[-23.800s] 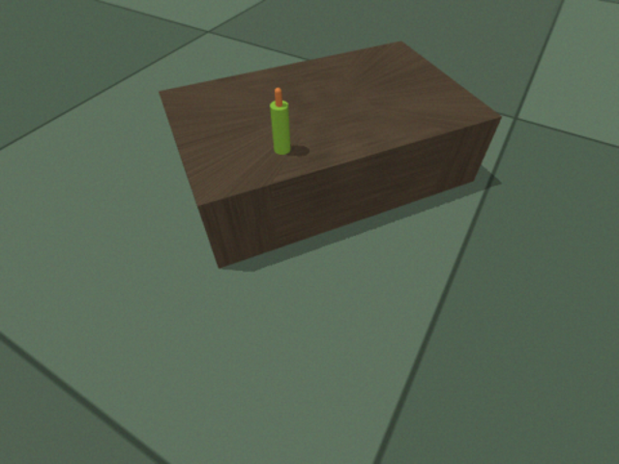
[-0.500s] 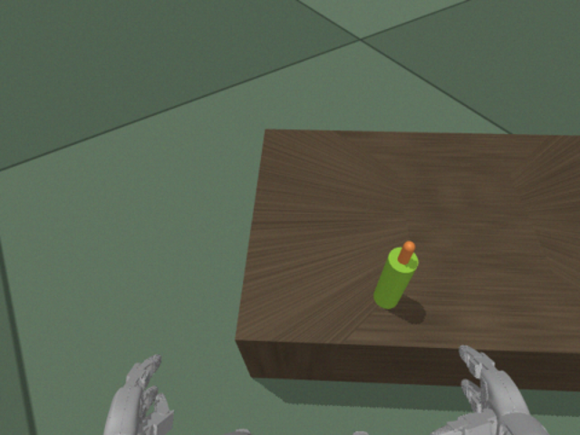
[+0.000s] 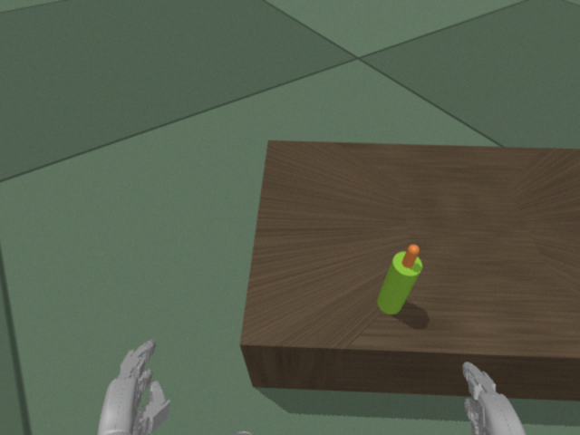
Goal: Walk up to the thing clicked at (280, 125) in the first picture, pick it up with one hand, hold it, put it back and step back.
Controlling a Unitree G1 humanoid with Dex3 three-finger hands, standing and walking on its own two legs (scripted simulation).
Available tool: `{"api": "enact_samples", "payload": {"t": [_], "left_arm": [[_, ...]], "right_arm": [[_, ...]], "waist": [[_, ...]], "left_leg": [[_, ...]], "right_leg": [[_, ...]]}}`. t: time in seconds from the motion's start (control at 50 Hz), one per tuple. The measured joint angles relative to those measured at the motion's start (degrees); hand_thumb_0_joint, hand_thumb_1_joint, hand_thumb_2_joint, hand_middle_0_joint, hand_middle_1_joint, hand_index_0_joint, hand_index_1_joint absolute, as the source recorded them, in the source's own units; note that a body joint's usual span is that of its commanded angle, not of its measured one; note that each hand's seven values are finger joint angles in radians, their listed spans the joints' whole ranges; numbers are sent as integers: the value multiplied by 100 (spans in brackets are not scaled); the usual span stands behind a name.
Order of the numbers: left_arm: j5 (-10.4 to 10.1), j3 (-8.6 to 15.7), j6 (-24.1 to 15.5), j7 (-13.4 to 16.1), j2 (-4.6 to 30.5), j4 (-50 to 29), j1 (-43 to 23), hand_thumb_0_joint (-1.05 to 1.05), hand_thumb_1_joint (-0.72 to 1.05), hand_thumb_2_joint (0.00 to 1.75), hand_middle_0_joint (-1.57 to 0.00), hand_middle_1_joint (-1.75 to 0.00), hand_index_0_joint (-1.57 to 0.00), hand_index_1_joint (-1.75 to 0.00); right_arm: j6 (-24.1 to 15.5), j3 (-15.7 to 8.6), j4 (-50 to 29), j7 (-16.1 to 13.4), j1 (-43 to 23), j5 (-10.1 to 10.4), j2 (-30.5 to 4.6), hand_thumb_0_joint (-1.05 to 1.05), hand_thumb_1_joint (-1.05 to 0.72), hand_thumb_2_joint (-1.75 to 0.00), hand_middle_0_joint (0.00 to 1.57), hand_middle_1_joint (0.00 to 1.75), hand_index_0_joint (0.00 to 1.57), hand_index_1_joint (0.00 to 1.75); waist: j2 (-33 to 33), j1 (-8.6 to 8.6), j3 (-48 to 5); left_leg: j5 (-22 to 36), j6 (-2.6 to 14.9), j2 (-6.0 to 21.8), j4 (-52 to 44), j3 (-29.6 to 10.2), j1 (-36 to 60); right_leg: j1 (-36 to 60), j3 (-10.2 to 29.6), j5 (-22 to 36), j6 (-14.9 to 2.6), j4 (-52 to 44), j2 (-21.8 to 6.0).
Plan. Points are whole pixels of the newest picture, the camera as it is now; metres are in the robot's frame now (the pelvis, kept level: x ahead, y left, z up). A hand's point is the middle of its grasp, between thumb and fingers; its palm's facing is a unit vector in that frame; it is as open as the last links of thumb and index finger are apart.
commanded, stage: home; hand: right
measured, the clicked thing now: (400, 278) +0.49 -0.20 -0.24
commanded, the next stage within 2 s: none
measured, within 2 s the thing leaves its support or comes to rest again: neither
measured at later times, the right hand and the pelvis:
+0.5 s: hand out of the picture +0.15 -0.20 -0.05, palm faces +0.03 +0.98 -0.20, open 17.5 cm; pelvis -0.01 -0.02 +0.00, yaw +1 degrees
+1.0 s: hand (460, 431) +0.16 -0.19 -0.05, palm faces +0.03 +0.98 -0.20, open 17.3 cm; pelvis +0.00 -0.01 -0.01, yaw +0 degrees
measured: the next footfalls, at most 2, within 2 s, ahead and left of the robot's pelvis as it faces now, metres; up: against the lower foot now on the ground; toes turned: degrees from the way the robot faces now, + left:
none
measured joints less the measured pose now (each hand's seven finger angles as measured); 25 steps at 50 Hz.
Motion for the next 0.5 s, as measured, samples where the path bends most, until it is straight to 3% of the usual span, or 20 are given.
{"api": "enact_samples", "payload": {"t": [0.5], "left_arm": [[47, -87, -229, 73, -136, 31, -1, 2, 90, 91, -20, -30, -20, -30]], "right_arm": [[223, -35, -268, -34, 50, -87, -109, -1, 55, -5, 5, 5, 6, 5]], "waist": [[20, -26, -49]], "left_leg": [[105, -123, 27, 83, -84, -155]], "right_leg": [[-203, -72, -8, -125, 238, 32]]}}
